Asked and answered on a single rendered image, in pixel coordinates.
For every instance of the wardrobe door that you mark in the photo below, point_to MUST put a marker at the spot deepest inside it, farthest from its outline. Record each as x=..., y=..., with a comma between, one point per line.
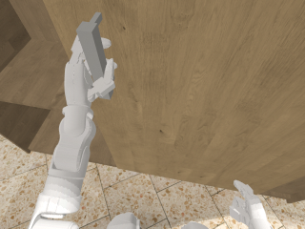
x=206, y=91
x=291, y=187

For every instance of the left robot thigh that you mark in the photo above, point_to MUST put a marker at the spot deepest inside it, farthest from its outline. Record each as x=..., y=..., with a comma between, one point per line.
x=125, y=221

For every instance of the robot right forearm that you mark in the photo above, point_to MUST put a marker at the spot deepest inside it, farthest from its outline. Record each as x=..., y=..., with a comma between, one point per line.
x=258, y=223

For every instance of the handle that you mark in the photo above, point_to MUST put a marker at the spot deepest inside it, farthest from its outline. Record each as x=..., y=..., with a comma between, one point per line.
x=91, y=43

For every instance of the right robot hand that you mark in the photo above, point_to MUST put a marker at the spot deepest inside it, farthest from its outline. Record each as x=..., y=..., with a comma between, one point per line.
x=250, y=208

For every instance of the left robot upper arm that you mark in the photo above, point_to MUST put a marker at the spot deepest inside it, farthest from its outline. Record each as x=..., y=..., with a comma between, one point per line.
x=54, y=224

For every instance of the robot left forearm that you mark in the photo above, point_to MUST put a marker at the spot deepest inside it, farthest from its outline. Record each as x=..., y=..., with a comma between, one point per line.
x=69, y=163

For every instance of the left robot hand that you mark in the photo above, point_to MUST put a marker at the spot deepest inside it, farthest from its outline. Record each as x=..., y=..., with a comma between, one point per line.
x=78, y=77

